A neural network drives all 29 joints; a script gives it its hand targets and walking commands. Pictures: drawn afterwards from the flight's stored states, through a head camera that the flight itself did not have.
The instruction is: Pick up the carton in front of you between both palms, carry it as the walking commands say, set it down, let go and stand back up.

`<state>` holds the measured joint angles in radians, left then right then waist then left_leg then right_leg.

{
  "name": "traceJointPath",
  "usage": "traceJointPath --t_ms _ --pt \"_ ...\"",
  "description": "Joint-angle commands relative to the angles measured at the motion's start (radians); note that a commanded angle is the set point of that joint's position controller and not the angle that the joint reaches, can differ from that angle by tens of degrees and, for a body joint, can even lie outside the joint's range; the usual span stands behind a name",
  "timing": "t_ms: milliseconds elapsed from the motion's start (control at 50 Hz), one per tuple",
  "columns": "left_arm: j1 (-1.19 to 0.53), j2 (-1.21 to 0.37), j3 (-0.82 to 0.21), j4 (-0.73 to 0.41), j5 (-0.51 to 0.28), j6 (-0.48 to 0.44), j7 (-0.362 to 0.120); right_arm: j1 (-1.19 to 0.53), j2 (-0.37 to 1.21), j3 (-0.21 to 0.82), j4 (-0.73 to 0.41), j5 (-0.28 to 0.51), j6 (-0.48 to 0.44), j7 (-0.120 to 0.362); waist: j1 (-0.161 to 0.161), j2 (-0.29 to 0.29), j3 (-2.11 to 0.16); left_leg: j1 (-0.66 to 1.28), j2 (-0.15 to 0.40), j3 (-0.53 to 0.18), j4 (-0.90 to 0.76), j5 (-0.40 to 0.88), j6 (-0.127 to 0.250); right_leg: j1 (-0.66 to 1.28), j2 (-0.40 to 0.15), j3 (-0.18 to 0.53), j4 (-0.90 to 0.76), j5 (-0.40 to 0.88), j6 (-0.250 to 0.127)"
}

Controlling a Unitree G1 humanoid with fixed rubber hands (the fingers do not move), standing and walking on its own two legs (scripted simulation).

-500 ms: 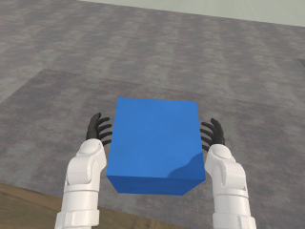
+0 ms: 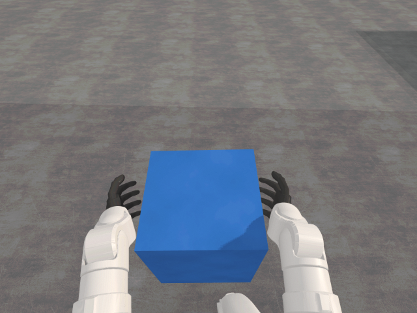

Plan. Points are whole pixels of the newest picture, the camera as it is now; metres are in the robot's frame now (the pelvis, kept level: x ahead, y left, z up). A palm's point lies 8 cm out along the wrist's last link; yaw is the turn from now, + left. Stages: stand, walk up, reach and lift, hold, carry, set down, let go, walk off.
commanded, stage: carry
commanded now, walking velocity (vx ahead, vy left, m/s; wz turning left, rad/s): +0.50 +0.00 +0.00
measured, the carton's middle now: (203, 221) +0.33 -0.03 -0.03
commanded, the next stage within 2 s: none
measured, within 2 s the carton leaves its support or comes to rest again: neither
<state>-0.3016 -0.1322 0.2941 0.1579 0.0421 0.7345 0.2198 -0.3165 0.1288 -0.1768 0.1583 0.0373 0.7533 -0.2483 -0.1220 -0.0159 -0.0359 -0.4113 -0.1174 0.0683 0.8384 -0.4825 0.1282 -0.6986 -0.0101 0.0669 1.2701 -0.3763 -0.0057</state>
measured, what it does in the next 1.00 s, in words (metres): goes down: right foot 0.14 m lower, then left foot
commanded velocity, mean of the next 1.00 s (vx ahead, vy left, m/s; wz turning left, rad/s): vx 0.50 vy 0.00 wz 0.00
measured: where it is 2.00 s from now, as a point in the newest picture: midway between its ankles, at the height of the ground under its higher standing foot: (179, 145)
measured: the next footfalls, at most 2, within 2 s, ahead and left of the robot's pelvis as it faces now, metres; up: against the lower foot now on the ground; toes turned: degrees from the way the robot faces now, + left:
right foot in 0.22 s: +0.38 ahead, -0.09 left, -0.14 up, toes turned -3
left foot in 0.62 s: +0.70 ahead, +0.10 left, -0.14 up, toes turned +6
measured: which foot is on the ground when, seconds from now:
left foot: down 0.00-0.24, up 0.26-0.60, down 0.62-1.00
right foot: up 0.00-0.20, down 0.22-0.62, up 0.64-1.00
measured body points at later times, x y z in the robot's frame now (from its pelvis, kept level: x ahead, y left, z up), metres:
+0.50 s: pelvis +0.40 -0.02 -0.11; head +0.45 -0.02 +0.34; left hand +0.70 +0.16 -0.08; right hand +0.74 -0.15 -0.09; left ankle +0.51 +0.13 -0.77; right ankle +0.34 -0.08 -0.83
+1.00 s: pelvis +0.75 +0.01 -0.08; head +0.75 +0.03 +0.37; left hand +1.03 +0.16 -0.01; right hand +1.02 -0.15 +0.00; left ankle +0.66 +0.10 -0.83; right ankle +0.86 -0.13 -0.80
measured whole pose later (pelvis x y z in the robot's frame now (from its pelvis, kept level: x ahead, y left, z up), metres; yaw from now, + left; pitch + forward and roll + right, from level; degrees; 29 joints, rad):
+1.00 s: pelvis +0.75 +0.01 -0.08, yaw -1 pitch +5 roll -2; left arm -0.05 -0.13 0.08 -0.34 0.01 0.95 0.17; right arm -0.04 0.13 -0.09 -0.33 0.02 0.95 -0.17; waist -0.02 0.01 -0.12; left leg -0.05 0.02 0.12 0.22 -0.26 0.04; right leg -0.56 -0.07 -0.13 0.60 -0.14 0.02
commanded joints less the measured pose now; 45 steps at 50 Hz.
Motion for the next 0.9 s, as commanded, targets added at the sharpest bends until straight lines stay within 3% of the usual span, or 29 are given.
traceJointPath --t_ms 0,20,60,80,140,160,200,220,240,260,280,300,320,340,380,440,480,540,580,600,620,640,660,680,700,720,760,820,880 --pt "-0.591 -0.74 -0.548 -0.128 -0.125 -0.056 -0.02 -0.603 0.836 0.595 -0.13 0.182 -0.049 0.081 0.026 0.069 -0.315 0.329 0.233 -0.408 -0.117 0.492 0.112 -0.169 -0.046 0.001 -0.247 0.361 -0.019" --pt "-0.586 -0.739 -0.557 -0.125 -0.124 -0.067 -0.019 -0.56 0.828 0.588 -0.111 0.179 -0.057 0.083 0.011 0.049 -0.309 0.288 0.176 -0.331 -0.107 0.479 0.092 -0.114 0.0 -0.083 -0.385 0.499 -0.026" --pt "-0.553 -0.728 -0.577 -0.147 -0.113 -0.082 -0.011 -0.505 0.799 0.584 -0.112 0.17 -0.078 0.079 -0.016 0.06 -0.299 0.232 0.132 -0.263 -0.088 0.336 0.086 0.058 0.023 -0.124 -0.609 0.69 -0.033" --pt "-0.549 -0.726 -0.59 -0.158 -0.116 -0.085 -0.01 -0.482 0.785 0.585 -0.107 0.158 -0.084 0.076 -0.019 0.109 -0.281 0.218 0.131 -0.239 -0.081 0.331 0.078 0.107 0.034 -0.146 -0.667 0.711 -0.031" --pt "-0.529 -0.666 -0.612 -0.204 -0.133 -0.079 -0.005 -0.429 0.731 0.58 -0.134 0.142 -0.089 0.061 -0.02 0.127 -0.255 0.25 0.106 -0.188 0.06 0.364 0.043 0.238 0.055 -0.207 -0.848 0.821 -0.043" --pt "-0.502 -0.642 -0.616 -0.208 -0.132 -0.072 -0.002 -0.415 0.708 0.582 -0.136 0.135 -0.086 0.051 -0.004 0.128 -0.241 0.272 0.114 -0.189 0.113 0.402 0.035 0.266 0.04 -0.204 -0.908 0.819 -0.05" --pt "-0.437 -0.577 -0.594 -0.204 -0.117 -0.051 0.01 -0.373 0.664 0.574 -0.136 0.118 -0.07 0.029 0.104 0.066 -0.289 0.235 0.115 -0.126 0.347 0.582 -0.001 0.514 0.003 -0.197 -1.006 0.803 -0.072" --pt "-0.41 -0.545 -0.576 -0.202 -0.108 -0.038 0.011 -0.384 0.64 0.556 -0.146 0.104 -0.068 0.017 0.159 -0.01 -0.327 0.047 0.075 -0.082 0.637 0.248 -0.036 0.733 -0.107 -0.099 -0.929 0.87 -0.103" --pt "-0.403 -0.519 -0.585 -0.165 -0.116 -0.029 0.025 -0.402 0.624 0.539 -0.17 0.099 -0.053 0.017 0.161 -0.203 -0.465 -0.385 0.054 -0.093 0.897 -0.248 -0.101 1.199 -0.358 0.172 -0.548 1.338 -0.246" --pt "-0.349 -0.509 -0.572 -0.135 -0.142 -0.022 0.035 -0.368 0.583 0.527 -0.184 0.124 -0.037 0.011 0.238 -0.188 -0.583 -0.588 0.066 -0.117 0.959 -0.244 -0.104 1.341 -0.412 0.36 -0.562 1.123 -0.349" --pt "-0.308 -0.539 -0.584 -0.166 -0.164 -0.019 0.039 -0.364 0.575 0.527 -0.229 0.139 -0.036 0.008 0.291 -0.156 -0.631 -0.69 0.089 -0.151 0.912 -0.1 -0.083 1.342 -0.403 0.486 -0.659 0.707 -0.389" --pt "-0.327 -0.587 -0.596 -0.178 -0.175 -0.015 0.031 -0.402 0.59 0.511 -0.232 0.129 -0.038 0.004 0.263 -0.018 -0.567 -0.637 0.117 -0.146 0.807 -0.025 -0.072 1.183 -0.36 0.48 -0.73 0.56 -0.347" --pt "-0.406 -0.626 -0.639 -0.219 -0.188 -0.019 0.021 -0.412 0.605 0.481 -0.235 0.104 -0.042 0.009 0.235 -0.018 -0.516 -0.596 0.131 -0.145 0.776 0.013 -0.077 1.038 -0.367 0.477 -0.726 0.656 -0.352" --pt "-0.461 -0.671 -0.664 -0.244 -0.215 -0.022 0.005 -0.418 0.624 0.465 -0.225 0.081 -0.043 0.016 0.212 0.053 -0.438 -0.552 0.152 -0.13 0.673 0.035 -0.094 0.882 -0.337 0.401 -0.765 0.613 -0.333" --pt "-0.555 -0.717 -0.719 -0.292 -0.243 -0.037 -0.02 -0.42 0.662 0.448 -0.205 0.056 -0.053 0.027 0.183 0.014 -0.387 -0.453 0.176 -0.099 0.485 0.061 -0.117 0.698 -0.282 0.305 -0.827 0.453 -0.287" --pt "-0.545 -0.733 -0.737 -0.284 -0.233 -0.044 -0.041 -0.47 0.689 0.479 -0.223 0.061 -0.068 0.047 0.186 -0.121 -0.358 -0.351 0.17 -0.039 0.17 0.25 -0.101 0.65 -0.192 0.128 -0.838 0.681 -0.227" --pt "-0.518 -0.732 -0.744 -0.269 -0.234 -0.047 -0.049 -0.465 0.688 0.49 -0.229 0.055 -0.074 0.05 0.193 -0.124 -0.347 -0.245 0.137 0.018 -0.037 0.363 -0.082 0.641 -0.141 0.014 -0.824 0.783 -0.189" --pt "-0.462 -0.707 -0.735 -0.255 -0.21 -0.048 -0.039 -0.433 0.669 0.506 -0.241 0.05 -0.07 0.045 0.158 -0.14 -0.342 -0.047 0.096 0.088 -0.289 0.513 -0.087 0.682 -0.146 -0.055 -0.831 0.874 -0.12" --pt "-0.42 -0.669 -0.711 -0.261 -0.184 -0.038 -0.025 -0.407 0.653 0.516 -0.239 0.064 -0.061 0.044 0.111 -0.117 -0.409 0.207 0.057 0.156 -0.423 0.57 -0.077 0.69 -0.118 -0.149 -0.641 0.967 -0.062" --pt "-0.422 -0.644 -0.697 -0.266 -0.165 -0.03 -0.016 -0.396 0.645 0.517 -0.232 0.067 -0.052 0.044 0.093 -0.087 -0.461 0.407 0.119 0.077 -0.41 0.57 -0.063 0.583 -0.111 -0.163 -0.5 0.818 -0.031" --pt "-0.433 -0.628 -0.678 -0.281 -0.15 -0.017 -0.008 -0.378 0.63 0.511 -0.231 0.064 -0.041 0.044 0.092 0.062 -0.518 0.582 0.351 -0.21 -0.357 0.795 -0.023 0.439 -0.076 -0.169 -0.313 0.405 0.007" --pt "-0.357 -0.641 -0.675 -0.273 -0.162 -0.001 -0.007 -0.383 0.593 0.518 -0.253 0.071 -0.033 0.034 0.102 0.307 -0.611 0.823 0.551 -0.612 -0.416 0.802 0.161 0.133 0.071 -0.117 -0.042 -0.128 0.034" --pt "-0.374 -0.623 -0.675 -0.304 -0.178 0.008 -0.001 -0.335 0.614 0.524 -0.246 0.085 -0.021 0.029 0.098 0.245 -0.59 0.815 0.54 -0.642 -0.467 0.682 0.16 0.049 0.036 -0.047 0.032 -0.155 0.012" --pt "-0.393 -0.646 -0.677 -0.308 -0.183 0.02 0.001 -0.331 0.626 0.528 -0.272 0.082 -0.01 0.029 0.095 0.202 -0.523 0.764 0.501 -0.551 -0.486 0.724 0.129 0.006 0.009 -0.052 0.016 -0.116 0.001" --pt "-0.386 -0.662 -0.671 -0.316 -0.183 0.029 0.002 -0.337 0.644 0.542 -0.305 0.089 0.004 0.034 0.096 0.099 -0.482 0.716 0.48 -0.459 -0.501 0.779 0.093 0.005 -0.028 -0.049 -0.053 -0.06 -0.001" --pt "-0.367 -0.672 -0.666 -0.318 -0.178 0.041 -0.001 -0.335 0.657 0.558 -0.331 0.092 0.015 0.041 0.096 0.066 -0.44 0.656 0.456 -0.388 -0.526 0.812 0.07 0.023 -0.046 -0.055 -0.139 -0.018 0.001" --pt "-0.312 -0.696 -0.67 -0.32 -0.16 0.065 -0.016 -0.314 0.674 0.579 -0.384 0.097 0.038 0.061 0.101 0.086 -0.424 0.63 0.425 -0.289 -0.55 0.827 0.027 0.073 -0.055 -0.074 -0.284 0.022 0.011" --pt "-0.223 -0.718 -0.707 -0.39 -0.146 0.105 -0.032 -0.243 0.7 0.624 -0.471 0.127 0.079 0.09 0.105 0.133 -0.398 0.625 0.39 -0.179 -0.567 0.857 0.014 0.08 -0.033 -0.14 -0.421 0.054 0.023" --pt "-0.144 -0.74 -0.735 -0.485 -0.15 0.157 -0.039 -0.16 0.703 0.637 -0.547 0.148 0.134 0.105 0.106 0.179 -0.336 0.569 0.354 -0.095 -0.598 0.786 0.0 0.086 -0.039 -0.188 -0.55 0.16 0.03"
